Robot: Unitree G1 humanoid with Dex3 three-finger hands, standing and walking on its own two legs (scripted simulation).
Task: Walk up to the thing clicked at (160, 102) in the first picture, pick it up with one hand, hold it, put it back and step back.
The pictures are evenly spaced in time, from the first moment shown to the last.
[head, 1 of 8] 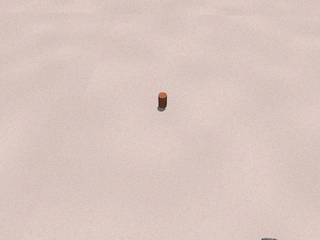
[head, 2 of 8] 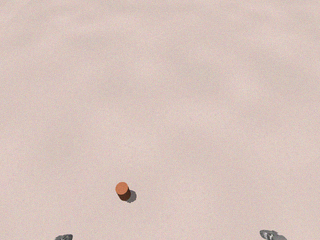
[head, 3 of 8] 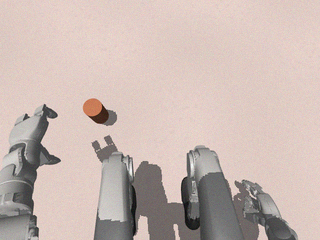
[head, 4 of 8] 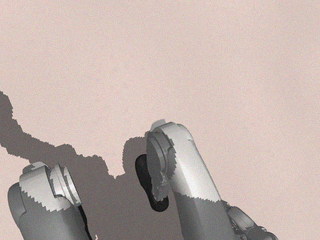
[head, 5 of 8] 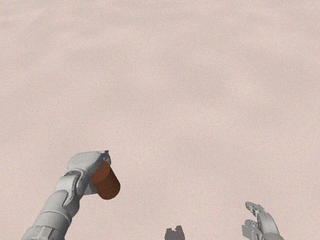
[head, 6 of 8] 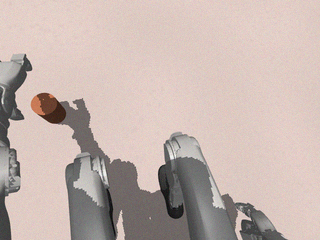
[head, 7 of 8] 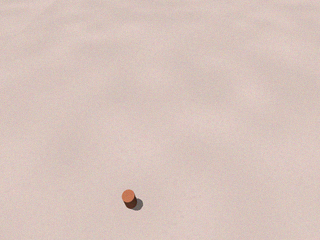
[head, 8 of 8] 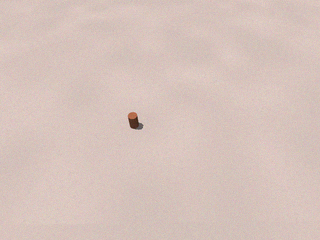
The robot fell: no
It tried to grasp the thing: yes
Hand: left
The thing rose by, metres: 0.63
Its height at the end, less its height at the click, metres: +0.00
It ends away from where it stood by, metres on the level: 0.02
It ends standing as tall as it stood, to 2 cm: yes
